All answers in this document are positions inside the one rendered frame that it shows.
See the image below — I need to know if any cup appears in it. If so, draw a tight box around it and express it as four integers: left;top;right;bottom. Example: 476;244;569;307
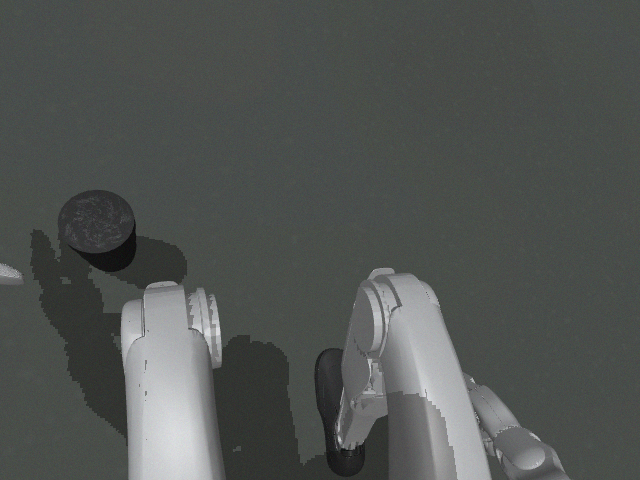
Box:
58;190;136;272

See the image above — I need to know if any right robot arm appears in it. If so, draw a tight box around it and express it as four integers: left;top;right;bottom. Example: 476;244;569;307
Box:
493;427;574;480

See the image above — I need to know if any right robot foot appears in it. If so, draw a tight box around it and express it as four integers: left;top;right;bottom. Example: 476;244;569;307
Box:
315;348;365;477

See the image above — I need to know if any left robot hand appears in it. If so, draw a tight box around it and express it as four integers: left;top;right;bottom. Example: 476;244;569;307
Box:
0;263;25;285

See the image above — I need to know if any right robot hand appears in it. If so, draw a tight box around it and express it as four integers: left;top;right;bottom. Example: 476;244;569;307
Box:
463;372;521;456

